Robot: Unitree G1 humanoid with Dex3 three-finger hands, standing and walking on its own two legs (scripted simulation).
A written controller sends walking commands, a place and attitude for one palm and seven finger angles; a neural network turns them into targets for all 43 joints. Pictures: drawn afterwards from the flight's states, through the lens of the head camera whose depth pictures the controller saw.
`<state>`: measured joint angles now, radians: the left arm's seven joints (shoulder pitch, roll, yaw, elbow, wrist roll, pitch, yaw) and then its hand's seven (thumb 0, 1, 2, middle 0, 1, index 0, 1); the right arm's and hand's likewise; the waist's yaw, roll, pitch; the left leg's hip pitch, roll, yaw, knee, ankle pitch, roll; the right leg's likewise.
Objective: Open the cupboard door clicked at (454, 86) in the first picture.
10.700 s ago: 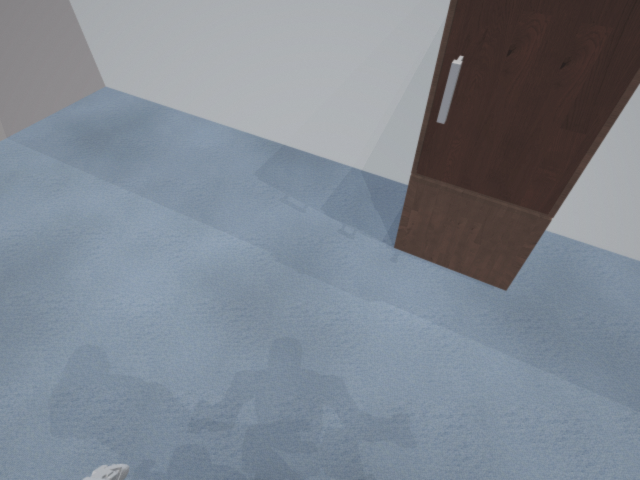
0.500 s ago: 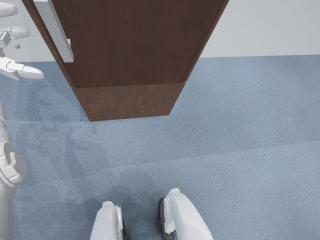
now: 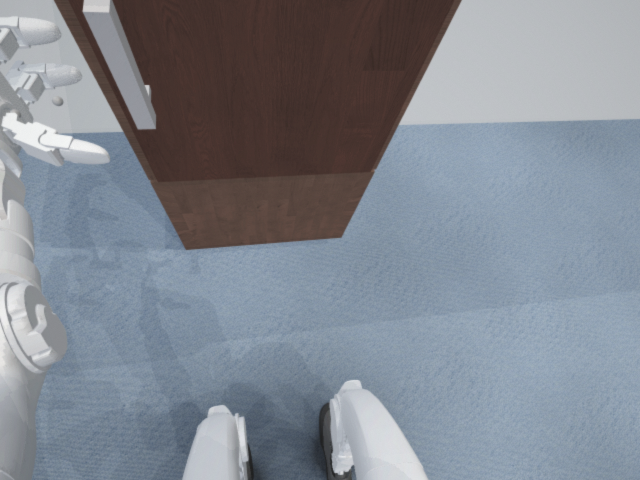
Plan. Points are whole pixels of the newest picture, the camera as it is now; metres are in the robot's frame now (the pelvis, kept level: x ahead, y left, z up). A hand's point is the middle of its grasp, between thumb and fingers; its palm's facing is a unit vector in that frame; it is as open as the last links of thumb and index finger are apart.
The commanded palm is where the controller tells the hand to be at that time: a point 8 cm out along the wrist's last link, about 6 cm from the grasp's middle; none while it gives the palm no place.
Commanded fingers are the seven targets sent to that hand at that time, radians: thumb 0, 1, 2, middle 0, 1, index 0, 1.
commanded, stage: slide the fingers in behind the handle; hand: left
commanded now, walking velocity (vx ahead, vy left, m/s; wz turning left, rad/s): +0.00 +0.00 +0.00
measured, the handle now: (127, 59) +0.59 +0.17 +0.07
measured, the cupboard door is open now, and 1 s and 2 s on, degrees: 0 0 0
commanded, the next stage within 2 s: close the thumb around the handle in 1.64 s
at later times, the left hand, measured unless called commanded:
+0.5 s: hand (91, 98) +0.54 +0.20 +0.06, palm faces +0.01 -1.00 -0.02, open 14.0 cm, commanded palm +0.52 +0.24 +0.06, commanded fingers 0.00 -0.50 0.30 -0.30 -1.20 -0.30 -1.20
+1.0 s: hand (118, 98) +0.54 +0.18 +0.06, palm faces +0.00 -1.00 +0.00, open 14.0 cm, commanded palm +0.52 +0.21 +0.06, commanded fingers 0.00 -0.50 0.30 -0.30 -1.20 -0.30 -1.20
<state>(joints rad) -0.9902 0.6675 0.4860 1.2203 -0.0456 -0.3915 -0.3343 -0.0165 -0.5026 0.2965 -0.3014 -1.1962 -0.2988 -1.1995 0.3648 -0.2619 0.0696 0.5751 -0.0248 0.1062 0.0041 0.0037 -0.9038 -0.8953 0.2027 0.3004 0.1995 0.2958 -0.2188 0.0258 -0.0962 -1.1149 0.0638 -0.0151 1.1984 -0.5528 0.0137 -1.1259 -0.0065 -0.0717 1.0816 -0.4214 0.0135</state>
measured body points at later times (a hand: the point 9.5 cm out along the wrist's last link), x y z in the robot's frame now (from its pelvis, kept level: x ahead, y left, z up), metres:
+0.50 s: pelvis +0.00 +0.00 +0.00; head +0.17 +0.03 +0.41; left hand +0.54 +0.25 +0.07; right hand -0.01 -0.26 -0.10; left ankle -0.01 +0.11 -0.64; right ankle +0.04 -0.14 -0.64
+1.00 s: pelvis +0.00 +0.00 +0.00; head +0.17 +0.03 +0.42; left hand +0.54 +0.23 +0.06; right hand +0.00 -0.26 -0.10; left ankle -0.01 +0.11 -0.64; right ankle +0.04 -0.14 -0.64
